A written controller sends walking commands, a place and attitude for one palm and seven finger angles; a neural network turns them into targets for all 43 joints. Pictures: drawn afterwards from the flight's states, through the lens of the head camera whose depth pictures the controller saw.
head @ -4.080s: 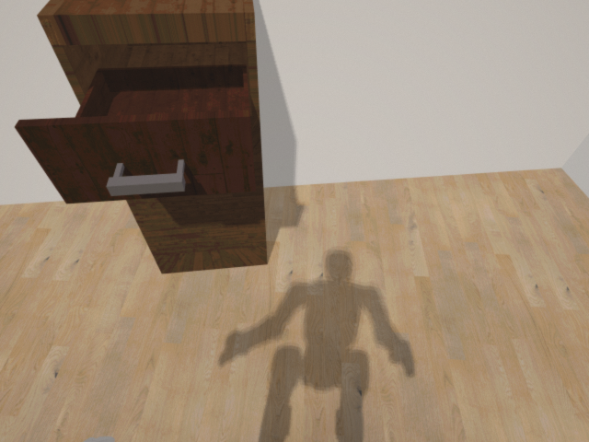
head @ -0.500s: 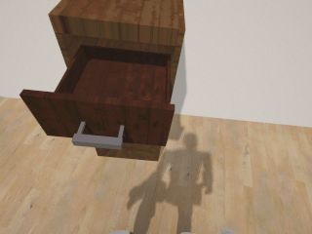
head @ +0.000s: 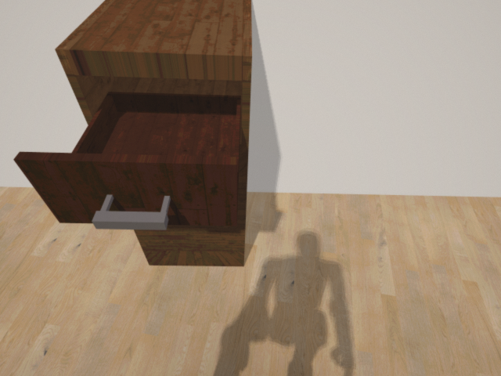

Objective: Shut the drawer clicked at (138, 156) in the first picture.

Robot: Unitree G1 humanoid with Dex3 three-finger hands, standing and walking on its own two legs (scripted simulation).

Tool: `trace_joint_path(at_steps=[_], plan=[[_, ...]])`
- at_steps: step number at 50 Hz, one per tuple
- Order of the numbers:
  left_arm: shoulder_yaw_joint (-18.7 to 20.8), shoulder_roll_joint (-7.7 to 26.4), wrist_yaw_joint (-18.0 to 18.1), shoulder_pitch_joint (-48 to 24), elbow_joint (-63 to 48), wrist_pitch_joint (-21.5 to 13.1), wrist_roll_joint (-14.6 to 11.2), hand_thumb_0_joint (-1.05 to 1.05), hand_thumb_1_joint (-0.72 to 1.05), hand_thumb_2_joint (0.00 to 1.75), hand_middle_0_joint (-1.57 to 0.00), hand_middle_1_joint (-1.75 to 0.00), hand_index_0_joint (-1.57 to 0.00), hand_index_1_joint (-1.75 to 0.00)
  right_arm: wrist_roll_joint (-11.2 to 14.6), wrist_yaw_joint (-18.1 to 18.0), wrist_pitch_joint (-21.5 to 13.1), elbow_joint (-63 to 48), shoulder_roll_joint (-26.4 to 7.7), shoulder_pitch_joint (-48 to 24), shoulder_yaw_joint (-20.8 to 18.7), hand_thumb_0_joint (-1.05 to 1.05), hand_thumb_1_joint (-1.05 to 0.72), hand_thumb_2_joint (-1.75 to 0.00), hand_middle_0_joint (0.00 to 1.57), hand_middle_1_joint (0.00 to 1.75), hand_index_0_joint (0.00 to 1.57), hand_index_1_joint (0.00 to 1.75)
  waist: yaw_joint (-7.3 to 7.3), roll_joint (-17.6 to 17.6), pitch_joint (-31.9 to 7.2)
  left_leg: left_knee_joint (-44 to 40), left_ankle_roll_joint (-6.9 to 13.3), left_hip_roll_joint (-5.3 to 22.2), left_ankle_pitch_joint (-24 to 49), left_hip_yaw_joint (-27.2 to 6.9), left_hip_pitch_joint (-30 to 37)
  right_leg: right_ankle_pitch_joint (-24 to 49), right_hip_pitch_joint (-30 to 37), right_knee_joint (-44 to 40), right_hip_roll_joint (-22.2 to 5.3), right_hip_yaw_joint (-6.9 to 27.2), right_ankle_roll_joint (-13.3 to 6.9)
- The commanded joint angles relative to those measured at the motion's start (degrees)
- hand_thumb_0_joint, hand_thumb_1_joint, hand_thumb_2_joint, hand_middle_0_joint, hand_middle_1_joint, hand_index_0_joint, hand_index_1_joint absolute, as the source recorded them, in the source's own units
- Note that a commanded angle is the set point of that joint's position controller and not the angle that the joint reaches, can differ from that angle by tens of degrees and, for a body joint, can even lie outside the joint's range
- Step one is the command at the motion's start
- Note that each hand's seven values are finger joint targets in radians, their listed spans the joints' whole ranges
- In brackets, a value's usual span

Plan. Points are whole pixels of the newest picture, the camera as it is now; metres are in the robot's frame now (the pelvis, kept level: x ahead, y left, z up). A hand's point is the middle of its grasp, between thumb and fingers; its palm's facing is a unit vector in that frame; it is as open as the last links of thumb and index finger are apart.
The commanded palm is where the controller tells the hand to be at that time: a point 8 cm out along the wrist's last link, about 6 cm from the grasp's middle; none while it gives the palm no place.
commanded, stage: come to a stop and stand still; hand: left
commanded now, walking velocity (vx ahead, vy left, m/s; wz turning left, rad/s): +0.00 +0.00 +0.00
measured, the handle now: (134, 210) +0.38 +0.23 +0.03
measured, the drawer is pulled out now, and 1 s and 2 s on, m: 0.28 0.28 0.28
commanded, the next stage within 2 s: look again from close up in 0.08 s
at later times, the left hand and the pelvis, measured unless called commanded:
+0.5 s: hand out of the picture +0.02 +0.22 -0.19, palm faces +0.04 -0.98 -0.21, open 7.3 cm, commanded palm none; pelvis +0.01 +0.04 -0.01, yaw +1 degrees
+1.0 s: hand out of the picture -0.01 +0.21 -0.18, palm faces +0.03 -0.98 -0.18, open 7.3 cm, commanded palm none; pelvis +0.03 +0.03 -0.01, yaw +0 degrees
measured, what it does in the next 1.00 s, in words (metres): stands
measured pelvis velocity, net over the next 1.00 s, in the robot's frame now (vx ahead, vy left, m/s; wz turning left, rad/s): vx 0.03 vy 0.03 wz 0.01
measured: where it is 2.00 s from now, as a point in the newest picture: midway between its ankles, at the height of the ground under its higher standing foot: outside the picture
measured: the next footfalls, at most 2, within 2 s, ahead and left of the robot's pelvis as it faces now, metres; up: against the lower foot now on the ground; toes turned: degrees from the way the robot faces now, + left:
none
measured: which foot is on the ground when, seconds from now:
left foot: down 0.00-1.00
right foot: down 0.00-1.00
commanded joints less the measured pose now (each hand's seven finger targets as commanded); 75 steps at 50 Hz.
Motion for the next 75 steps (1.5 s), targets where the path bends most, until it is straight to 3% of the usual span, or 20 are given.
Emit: trace_joint_path(at_steps=[1,8,9,10,14,16,18,37,45,50,54,57,59,61,64,67,70,72,74,75], plan=[[1.5,6.6,0.5,3.6,-1.1,-0.8,-0.2,0.00,0.90,0.90,-0.20,-0.30,-0.20,-0.30,0.2,-0.3,-1.3,-2.0,-3.7,0.9,-0.4,0.00,-0.90,-0.90,0.20,0.30,0.20,0.30,0.85,0.7,4.6,-4.3,1.2,1.7,-5.8,-3.4,3.6,-7.1,-10.7,-10.6,-5.8,6.2,-1.5],[1.5,4.9,0.6,4.6,-0.7,-1.0,-0.2,0.00,0.90,0.90,-0.20,-0.30,-0.20,-0.30,0.2,-0.6,-1.6,-1.4,-2.5,2.8,-0.5,0.00,-0.90,-0.90,0.20,0.30,0.20,0.30,0.67,1.2,3.5,-3.8,1.4,2.0,-4.6,-3.6,3.8,-4.5,-10.3,-9.4,-5.5,5.5,-1.5],[0.6,5.9,2.4,7.4,-0.3,-3.0,1.1,0.00,0.90,0.90,-0.20,-0.30,-0.20,-0.30,0.2,0.3,-2.7,-5.8,-3.7,-3.3,0.3,0.00,-0.90,-0.90,0.20,0.30,0.20,0.30,2.76,2.6,6.3,8.6,0.4,1.2,-0.6,-1.9,-2.1,13.8,-10.1,-10.2,-8.1,9.4,-1.6],[1.2,9.1,2.1,3.6,-3.5,-3.5,0.9,0.00,0.90,0.90,-0.20,-0.30,-0.20,-0.30,0.1,0.8,-2.3,-7.5,-0.7,1.0,0.3,0.00,-0.90,-0.90,0.20,0.30,0.20,0.30,-1.72,1.3,2.4,9.5,1.0,0.3,-9.1,-1.3,-1.4,0.9,-11.3,-10.9,-11.4,9.4,-3.5],[1.4,7.4,1.6,2.1,-5.8,-3.0,0.5,0.00,0.90,0.90,-0.20,-0.30,-0.20,-0.30,-0.1,0.9,-2.5,-8.6,-2.6,3.9,0.3,0.00,-0.90,-0.90,0.20,0.30,0.20,0.30,-1.30,-1.2,0.9,6.8,2.3,0.4,-3.4,-1.8,1.0,-2.4,-11.2,-4.8,-7.0,4.3,-3.8],[1.4,6.5,1.6,3.6,-6.1,-2.1,0.6,0.00,0.90,0.90,-0.20,-0.30,-0.20,-0.30,-0.2,0.7,-2.7,-9.2,-4.0,3.4,0.2,0.00,-0.90,-0.90,0.20,0.30,0.20,0.30,-0.14,4.6,2.6,2.9,3.6,2.1,-2.8,-5.2,-1.9,-4.4,-9.7,-0.7,-4.3,2.2,-2.9],[1.2,5.8,1.5,6.0,-5.8,-1.8,0.5,0.00,0.90,0.90,-0.20,-0.30,-0.20,-0.30,-0.1,0.4,-2.5,-10.2,-5.2,1.7,0.0,0.00,-0.90,-0.90,0.20,0.30,0.20,0.30,0.98,4.2,3.4,-0.2,5.1,3.2,-8.1,-8.5,-5.3,-5.7,-7.8,0.0,-2.8,1.6,-2.1],[0.7,9.8,0.5,6.1,-6.1,-1.9,0.8,0.00,0.90,0.90,-0.20,-0.30,-0.20,-0.30,0.4,0.7,-2.9,-10.1,-9.0,-4.9,0.1,0.00,-0.90,-0.90,0.20,0.30,0.20,0.30,1.24,0.8,0.2,-2.6,4.3,2.3,-3.7,-5.7,2.7,1.8,-6.9,-4.4,-5.5,3.4,-0.4],[0.7,8.8,-0.4,9.4,-4.1,-1.8,1.1,0.00,0.90,0.90,-0.20,-0.30,-0.20,-0.30,-0.1,1.1,-2.1,-9.0,-8.9,-4.9,-0.3,0.00,-0.90,-0.90,0.20,0.30,0.20,0.30,1.62,3.2,3.5,-5.7,5.2,2.9,-24.2,-7.8,-1.4,-11.5,-9.5,-2.6,-4.0,2.0,-1.6],[1.3,9.5,-0.6,10.7,-3.4,-2.5,0.8,0.00,0.90,0.90,-0.20,-0.30,-0.20,-0.30,-0.1,1.1,-3.0,-9.1,-6.9,-4.3,-0.1,0.00,-0.90,-0.90,0.20,0.30,0.20,0.30,1.64,-1.3,3.6,2.9,4.8,0.4,-14.6,-2.9,-3.1,-9.4,-7.6,-5.1,-6.5,5.5,-3.4],[2.1,10.3,-0.3,12.3,-2.4,-2.7,0.8,0.00,0.90,0.90,-0.20,-0.30,-0.20,-0.30,-0.1,1.0,-4.0,-9.1,-5.3,-4.3,0.3,0.00,-0.90,-0.90,0.20,0.30,0.20,0.30,1.55,-5.0,3.0,10.6,4.4,-1.6,-6.3,3.0,-5.0,2.8,-3.3,-3.8,-9.3,7.0,-4.9],[1.8,8.4,-0.1,10.7,-2.7,-2.6,0.8,0.00,0.90,0.90,-0.20,-0.30,-0.20,-0.30,0.0,0.4,-4.3,-6.4,-7.0,0.6,0.3,0.00,-0.90,-0.90,0.20,0.30,0.20,0.30,-0.45,4.4,1.5,5.6,6.0,2.4,9.9,-2.6,6.0,12.0,-8.5,7.3,-4.7,-0.2,-2.3],[1.0,6.0,0.6,10.0,-3.0,-2.7,0.5,0.00,0.90,0.90,-0.20,-0.30,-0.20,-0.30,0.2,-0.7,-4.1,-4.4,-9.3,4.8,0.1,0.00,-0.90,-0.90,0.20,0.30,0.20,0.30,-0.22,13.5,-2.9,2.4,11.3,9.5,31.7,-12.1,11.6,-1.4,-11.0,14.5,-1.2,-3.4,-0.2],[0.7,4.6,1.0,9.5,-2.7,-2.3,-0.1,0.00,0.90,0.90,-0.20,-0.30,-0.20,-0.30,0.4,-1.2,-3.6,-5.3,-7.7,0.4,0.7,0.00,-0.90,-0.90,0.20,0.30,0.20,0.30,2.14,8.9,0.8,2.2,11.0,9.5,35.0,-10.0,6.1,-6.3,-7.6,5.7,-2.6,-1.0,-0.2],[1.7,9.4,1.5,12.5,-1.7,-2.8,0.4,0.00,0.90,0.90,-0.20,-0.30,-0.20,-0.30,0.9,-0.9,-3.3,-7.3,-5.4,-3.9,0.6,0.00,-0.90,-0.90,0.20,0.30,0.20,0.30,2.44,-3.9,-1.0,8.0,3.6,1.0,15.3,-0.1,0.1,41.7,2.4,0.2,-9.7,3.5,-0.8],[2.5,10.8,2.0,11.9,-4.0,-2.3,0.5,0.00,0.90,0.90,-0.20,-0.30,-0.20,-0.30,0.8,-0.7,-2.6,-8.5,-5.4,-3.9,-0.1,0.00,-0.90,-0.90,0.20,0.30,0.20,0.30,2.58,-7.8,-4.7,10.3,2.7,-1.2,10.5,3.1,-2.9,60.0,7.1,6.2,-11.7,3.0,-1.6],[2.7,10.5,1.9,8.8,-6.5,-1.3,0.5,0.00,0.90,0.90,-0.20,-0.30,-0.20,-0.30,0.4,-0.7,-1.9,-9.3,-5.3,-3.6,-0.6,0.00,-0.90,-0.90,0.20,0.30,0.20,0.30,1.73,-4.4,-5.0,8.6,2.8,-0.4,13.9,2.9,1.0,48.7,2.2,7.0,-11.6,2.9,-2.6],[2.5,9.0,1.9,6.1,-8.5,-0.9,0.5,0.00,0.90,0.90,-0.20,-0.30,-0.20,-0.30,0.3,-0.7,-2.0,-9.1,-6.6,-2.1,-0.9,0.00,-0.90,-0.90,0.20,0.30,0.20,0.30,0.91,0.8,-5.5,6.8,4.8,3.0,26.9,-0.2,8.3,30.2,-4.1,7.1,-7.9,0.3,-0.6],[2.1,7.7,1.7,5.0,-9.3,-0.8,0.4,0.00,0.90,0.90,-0.20,-0.30,-0.20,-0.30,0.2,-0.7,-2.0,-9.5,-7.7,-3.0,-1.0,0.00,-0.90,-0.90,0.20,0.30,0.20,0.30,1.38,2.5,-4.8,4.6,6.5,5.3,26.6,-3.5,8.6,15.5,-5.8,4.1,-5.6,0.3,0.3],[1.9,8.1,3.1,6.9,-7.8,-2.6,0.6,0.00,0.90,0.90,-0.20,-0.30,-0.20,-0.30,0.8,-0.3,-2.4,-13.4,-9.6,-6.1,-1.5,0.00,-0.90,-0.90,0.20,0.30,0.20,0.30,1.41,3.3,-1.0,15.5,4.6,5.1,31.6,-2.2,8.2,26.0,-11.3,-1.5,-6.4,5.3,0.5]])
